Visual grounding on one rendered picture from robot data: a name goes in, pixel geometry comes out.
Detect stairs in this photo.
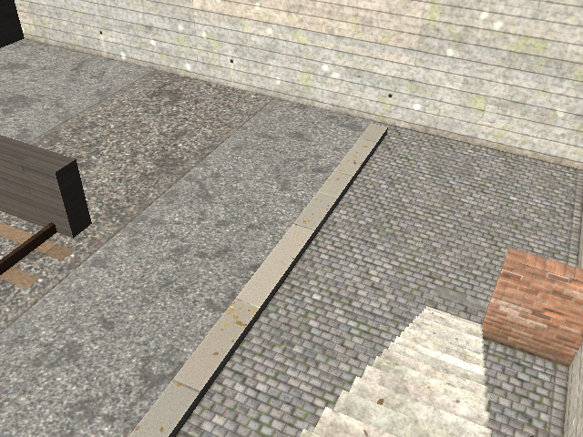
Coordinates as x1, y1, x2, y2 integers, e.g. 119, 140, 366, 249
300, 306, 492, 437

